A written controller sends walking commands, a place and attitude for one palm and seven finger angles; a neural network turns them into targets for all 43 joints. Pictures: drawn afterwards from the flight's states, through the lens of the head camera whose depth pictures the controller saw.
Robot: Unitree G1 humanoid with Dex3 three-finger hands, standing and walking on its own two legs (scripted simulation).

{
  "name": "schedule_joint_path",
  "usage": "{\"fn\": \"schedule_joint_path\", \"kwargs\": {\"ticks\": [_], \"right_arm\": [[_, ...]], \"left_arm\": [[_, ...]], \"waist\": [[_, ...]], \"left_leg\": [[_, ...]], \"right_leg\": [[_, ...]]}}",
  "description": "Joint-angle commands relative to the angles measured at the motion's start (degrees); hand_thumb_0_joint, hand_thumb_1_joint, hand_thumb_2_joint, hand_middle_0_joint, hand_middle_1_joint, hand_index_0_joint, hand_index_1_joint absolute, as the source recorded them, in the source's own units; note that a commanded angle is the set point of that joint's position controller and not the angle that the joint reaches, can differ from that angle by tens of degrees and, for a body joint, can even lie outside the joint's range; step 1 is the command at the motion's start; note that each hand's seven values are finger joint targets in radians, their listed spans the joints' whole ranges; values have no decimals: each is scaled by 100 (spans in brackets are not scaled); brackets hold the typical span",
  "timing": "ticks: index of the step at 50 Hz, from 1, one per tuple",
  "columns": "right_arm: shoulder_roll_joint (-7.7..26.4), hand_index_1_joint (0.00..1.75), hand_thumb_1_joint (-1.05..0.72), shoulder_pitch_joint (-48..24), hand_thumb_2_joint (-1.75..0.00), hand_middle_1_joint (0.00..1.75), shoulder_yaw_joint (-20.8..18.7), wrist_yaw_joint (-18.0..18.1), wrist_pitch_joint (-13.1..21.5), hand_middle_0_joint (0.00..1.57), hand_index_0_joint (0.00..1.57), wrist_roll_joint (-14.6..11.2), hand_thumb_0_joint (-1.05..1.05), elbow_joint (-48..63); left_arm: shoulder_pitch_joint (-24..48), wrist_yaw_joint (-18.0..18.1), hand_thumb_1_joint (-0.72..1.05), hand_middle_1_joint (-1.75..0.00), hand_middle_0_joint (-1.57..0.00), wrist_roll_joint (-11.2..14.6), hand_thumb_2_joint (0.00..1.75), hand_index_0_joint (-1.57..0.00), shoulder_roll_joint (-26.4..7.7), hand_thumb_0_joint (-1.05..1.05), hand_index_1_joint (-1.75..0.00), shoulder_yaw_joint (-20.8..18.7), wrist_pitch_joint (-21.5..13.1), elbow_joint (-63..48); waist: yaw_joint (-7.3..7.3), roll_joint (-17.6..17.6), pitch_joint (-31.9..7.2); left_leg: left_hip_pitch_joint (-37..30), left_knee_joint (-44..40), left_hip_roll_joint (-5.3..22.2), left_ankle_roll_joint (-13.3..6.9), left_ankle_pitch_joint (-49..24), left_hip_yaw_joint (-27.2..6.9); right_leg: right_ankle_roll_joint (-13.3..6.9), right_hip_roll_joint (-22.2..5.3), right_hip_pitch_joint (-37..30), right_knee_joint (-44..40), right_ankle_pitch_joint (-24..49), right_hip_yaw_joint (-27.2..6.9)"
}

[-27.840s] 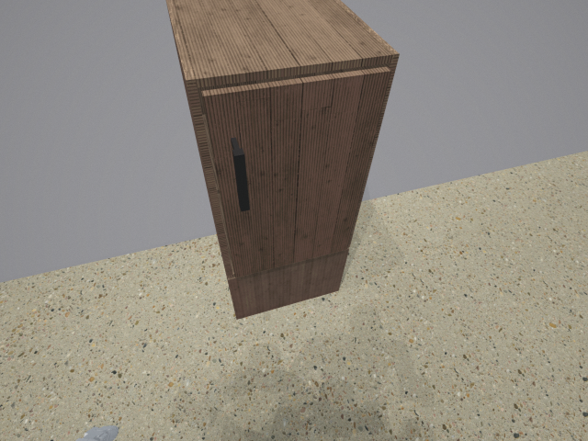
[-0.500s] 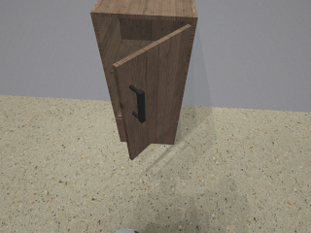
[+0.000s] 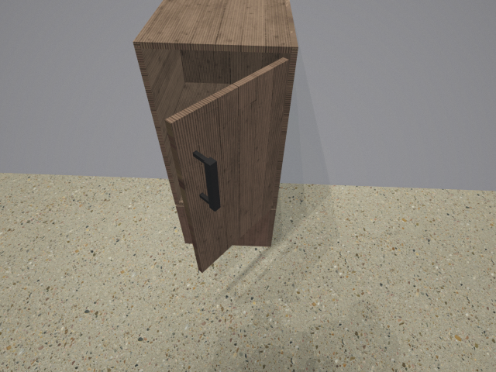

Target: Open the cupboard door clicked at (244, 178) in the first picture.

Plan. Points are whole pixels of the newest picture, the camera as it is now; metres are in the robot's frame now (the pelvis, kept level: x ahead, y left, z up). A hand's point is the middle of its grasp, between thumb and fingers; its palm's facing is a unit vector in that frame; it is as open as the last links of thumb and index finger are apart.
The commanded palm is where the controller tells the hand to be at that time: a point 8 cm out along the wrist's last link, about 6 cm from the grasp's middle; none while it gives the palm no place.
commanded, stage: let the arm hang, fingers relaxed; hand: left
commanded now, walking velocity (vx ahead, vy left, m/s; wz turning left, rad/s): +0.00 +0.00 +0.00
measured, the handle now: (206, 181) +0.51 +0.12 -0.02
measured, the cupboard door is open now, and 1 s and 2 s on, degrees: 50 50 50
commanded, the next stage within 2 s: look to check the result in 0.02 s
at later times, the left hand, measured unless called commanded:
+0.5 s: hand out of the picture -0.04 +0.16 -0.17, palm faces +0.07 -0.98 -0.19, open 7.3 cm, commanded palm none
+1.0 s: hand out of the picture +0.00 +0.18 -0.18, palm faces -0.02 -0.98 -0.20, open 7.3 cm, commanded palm none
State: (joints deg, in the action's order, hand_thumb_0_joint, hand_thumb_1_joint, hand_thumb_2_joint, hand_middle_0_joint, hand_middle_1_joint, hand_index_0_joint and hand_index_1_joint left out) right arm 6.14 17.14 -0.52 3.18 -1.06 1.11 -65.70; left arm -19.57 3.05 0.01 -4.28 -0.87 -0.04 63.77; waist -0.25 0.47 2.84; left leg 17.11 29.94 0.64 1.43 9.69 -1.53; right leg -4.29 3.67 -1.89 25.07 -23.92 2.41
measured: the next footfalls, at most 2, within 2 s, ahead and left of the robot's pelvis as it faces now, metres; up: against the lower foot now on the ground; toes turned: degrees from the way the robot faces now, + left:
left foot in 1.82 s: +0.16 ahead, +0.05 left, +0.00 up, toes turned -37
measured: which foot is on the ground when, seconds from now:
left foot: down 0.00-1.00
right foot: down 0.00-1.00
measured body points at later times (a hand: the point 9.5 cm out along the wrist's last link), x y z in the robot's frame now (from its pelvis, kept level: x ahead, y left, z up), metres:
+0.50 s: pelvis +0.01 +0.00 +0.00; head +0.02 +0.00 +0.45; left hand -0.04 +0.21 -0.16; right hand +0.01 -0.21 -0.16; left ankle +0.07 +0.14 -0.73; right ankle -0.11 -0.06 -0.73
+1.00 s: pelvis +0.01 +0.01 -0.01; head +0.03 +0.00 +0.44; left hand +0.00 +0.23 -0.16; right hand +0.00 -0.23 -0.17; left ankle +0.07 +0.14 -0.73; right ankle -0.11 -0.06 -0.73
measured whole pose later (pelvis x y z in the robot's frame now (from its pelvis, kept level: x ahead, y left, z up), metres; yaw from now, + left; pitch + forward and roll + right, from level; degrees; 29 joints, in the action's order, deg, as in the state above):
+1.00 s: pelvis +0.01 +0.01 -0.01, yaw -7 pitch -1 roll +1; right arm 8.9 13.5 -2.7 3.8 -1.8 1.4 -61.1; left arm -19.1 1.7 -0.7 -7.7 -3.7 3.0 61.7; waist 0.6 0.2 4.6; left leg 19.6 35.0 3.9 1.3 14.0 4.5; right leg -4.0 4.7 3.7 32.0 -26.5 -3.9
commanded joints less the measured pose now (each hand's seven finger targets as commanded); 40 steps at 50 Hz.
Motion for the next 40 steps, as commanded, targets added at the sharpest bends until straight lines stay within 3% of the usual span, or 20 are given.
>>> {"fn": "schedule_joint_path", "kwargs": {"ticks": [1, 6, 13, 16, 19, 24, 28, 35, 40], "right_arm": [[422, 30, -90, 326, -90, 30, -50, 29, 39, 20, 20, -10, 0, 182], [468, 30, -90, 307, -90, 30, -59, 52, 49, 20, 20, -29, 0, 220], [516, 30, -90, 261, -90, 30, -61, 55, 23, 20, 20, -40, 0, 231], [572, 30, -90, 231, -90, 30, -56, 57, 43, 20, 20, -33, 0, 232], [591, 30, -90, 192, -90, 30, -58, 49, 37, 20, 20, -37, 0, 231], [628, 30, -90, 165, -90, 30, -46, 34, 43, 20, 20, -23, 0, 213], [671, 30, -90, 124, -90, 30, -49, 27, 56, 20, 20, -28, 0, 219], [696, 30, -90, 107, -90, 30, -40, 16, 68, 20, 20, -8, 0, 187], [809, 30, -90, 86, -90, 30, -188, 58, -38, 20, 20, 4, 0, 281]], "left_arm": [[-787, 50, 90, -30, -20, -9, 90, -20, -631, 0, -30, -117, -16, 13], [-803, 54, 90, -30, -20, -13, 90, -20, -633, 0, -30, -130, -12, 7], [-842, 61, 90, -30, -20, -19, 90, -20, -654, 0, -30, -109, 3, 23], [-857, 41, 90, -30, -20, -9, 90, -20, -686, 0, -30, -109, -3, 17], [-855, 43, 90, -30, -20, -15, 90, -20, -683, 0, -30, -88, 1, 36], [-795, 19, 90, -30, -20, -9, 90, -20, -716, 0, -30, -76, 4, 33], [-757, 16, 90, -30, -20, -10, 90, -20, -733, 0, -30, -68, -9, 40], [-712, 2, 90, -30, -20, -4, 90, -20, -739, 0, -30, -61, -11, 48], [-608, -3, 90, -30, -20, -56, 90, -20, -914, 0, -30, -229, 109, -112]], "waist": [[23, -77, 481], [13, 57, 354], [6, 96, 345], [9, 3, 289], [10, 134, 383], [1, -60, 450], [20, 66, 337], [19, -67, 395], [7, 242, 405]], "left_leg": [[-603, -109, 347, -409, -1136, -131], [-660, -44, 351, -432, -1306, -90], [-723, -28, 360, -437, -1270, -68], [-828, -78, 392, -450, -1397, -102], [-803, -108, 388, -448, -1314, -104], [-819, -270, 403, -445, -1151, -197], [-867, -299, 413, -450, -1174, -218], [-878, -424, 410, -438, -1102, -267], [-628, 105, 511, -353, -892, 142]], "right_leg": [[274, -896, 1153, -624, 2559, -464], [361, -889, 988, -575, 3037, -433], [412, -876, 968, -584, 3064, -442], [358, -864, 980, -563, 2928, -430], [370, -859, 1028, -589, 2868, -438], [260, -842, 1096, -639, 2256, -443], [264, -844, 1043, -679, 2203, -445], [196, -841, 1088, -718, 1901, -451], [167, -902, 1197, -452, 2748, -748]]}}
